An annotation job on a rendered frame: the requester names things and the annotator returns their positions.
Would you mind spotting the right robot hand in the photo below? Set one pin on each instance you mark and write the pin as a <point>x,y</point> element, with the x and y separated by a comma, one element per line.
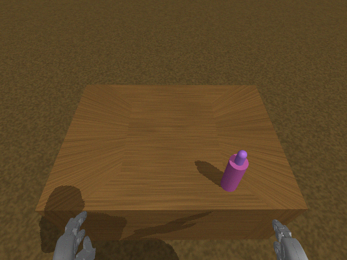
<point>289,248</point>

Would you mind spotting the left robot hand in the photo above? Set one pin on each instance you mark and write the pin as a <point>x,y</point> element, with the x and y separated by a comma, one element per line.
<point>67,244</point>

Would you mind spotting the bottle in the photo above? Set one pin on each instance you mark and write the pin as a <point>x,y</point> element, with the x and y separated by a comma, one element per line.
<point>234,171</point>

